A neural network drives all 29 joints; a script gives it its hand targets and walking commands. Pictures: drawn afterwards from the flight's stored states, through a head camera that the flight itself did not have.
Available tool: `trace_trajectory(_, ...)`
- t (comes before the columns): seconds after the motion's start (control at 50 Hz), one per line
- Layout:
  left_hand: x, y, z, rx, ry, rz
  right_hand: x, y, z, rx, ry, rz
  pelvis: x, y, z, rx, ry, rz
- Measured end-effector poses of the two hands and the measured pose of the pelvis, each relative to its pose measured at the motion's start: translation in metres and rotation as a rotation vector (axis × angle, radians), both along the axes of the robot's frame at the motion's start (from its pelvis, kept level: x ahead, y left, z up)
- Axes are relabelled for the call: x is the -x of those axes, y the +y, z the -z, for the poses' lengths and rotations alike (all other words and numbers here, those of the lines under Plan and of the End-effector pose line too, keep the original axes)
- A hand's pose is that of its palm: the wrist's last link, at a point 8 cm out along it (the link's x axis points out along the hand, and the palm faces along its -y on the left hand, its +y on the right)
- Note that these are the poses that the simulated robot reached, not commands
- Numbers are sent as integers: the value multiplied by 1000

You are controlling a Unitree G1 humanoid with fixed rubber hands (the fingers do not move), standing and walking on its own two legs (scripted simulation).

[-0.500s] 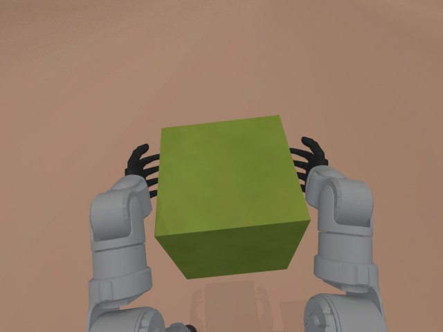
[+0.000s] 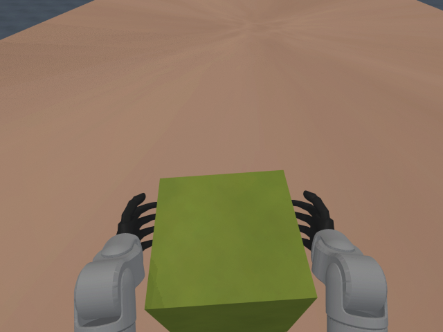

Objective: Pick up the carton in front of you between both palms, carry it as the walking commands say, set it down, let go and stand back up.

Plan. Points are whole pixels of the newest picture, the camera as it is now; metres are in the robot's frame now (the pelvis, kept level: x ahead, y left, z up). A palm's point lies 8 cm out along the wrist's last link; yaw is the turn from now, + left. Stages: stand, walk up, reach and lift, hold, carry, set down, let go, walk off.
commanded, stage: carry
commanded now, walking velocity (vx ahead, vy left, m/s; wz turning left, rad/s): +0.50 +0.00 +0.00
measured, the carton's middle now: (227, 260) +0.25 -0.01 +0.03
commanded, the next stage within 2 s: none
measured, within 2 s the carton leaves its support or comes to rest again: neither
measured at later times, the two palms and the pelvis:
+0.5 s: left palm (145, 138) +0.54 +0.17 +0.11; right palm (268, 132) +0.54 -0.13 +0.11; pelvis +0.30 +0.02 +0.00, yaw +0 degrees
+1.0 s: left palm (167, 82) +0.86 +0.15 +0.11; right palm (256, 80) +0.87 -0.15 +0.10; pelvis +0.63 +0.00 -0.01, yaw +1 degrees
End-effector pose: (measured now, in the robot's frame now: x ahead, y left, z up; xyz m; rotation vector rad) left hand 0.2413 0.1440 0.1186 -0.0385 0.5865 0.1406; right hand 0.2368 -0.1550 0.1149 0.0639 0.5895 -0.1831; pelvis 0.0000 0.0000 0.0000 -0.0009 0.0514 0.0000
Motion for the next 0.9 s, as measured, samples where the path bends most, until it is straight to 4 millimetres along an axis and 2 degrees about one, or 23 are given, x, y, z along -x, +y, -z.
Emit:
trace_trajectory(0.04, -26, -7, 6, -20, 14, -7, -30, -7, 10, -19, 13, -7, -26, -8, 7, 19, -4, -13)
trace_trajectory(0.12, -59, -8, 15, -16, 109, -49, -75, -8, 17, -16, 107, -48, -63, -19, -4, 2, 5, -36)
trace_trajectory(0.2, -91, -5, 10, -13, 130, -84, -117, -4, 12, -10, 128, -84, -101, -23, -17, -11, 13, -36)
trace_trajectory(0.28, -134, -3, -1, -9, 96, -87, -161, -2, 0, -5, 93, -87, -145, -21, -24, -18, 20, -32)
trace_trajectory(0.4, -215, 7, -8, -2, 44, -55, -232, 7, -9, 2, 41, -55, -224, -5, -20, -8, 17, -25)
trace_trajectory(0.46, -261, 18, 1, 10, 41, -39, -274, 18, -3, 15, 38, -41, -269, 8, -10, 2, 11, -15)
trace_trajectory(0.52, -311, 31, 20, 32, 49, -26, -319, 31, 10, 37, 46, -28, -314, 23, 5, -10, 2, 4)
trace_trajectory(0.58, -349, 37, 34, 38, 125, -5, -351, 37, 22, 43, 122, -7, -346, 33, 0, -9, 13, 25)
trace_trajectory(0.64, -383, 36, 36, 28, 175, 27, -375, 36, 26, 35, 172, 24, -376, 40, -11, 4, 22, 35)
trace_trajectory(0.76, -451, 34, 25, 22, 145, 48, -438, 35, 14, 32, 143, 46, -447, 43, -24, 21, 32, 27)
trace_trajectory(0.9, -542, 27, 7, 20, 42, 1, -542, 26, -1, 23, 39, 4, -547, 25, -17, 11, 21, 17)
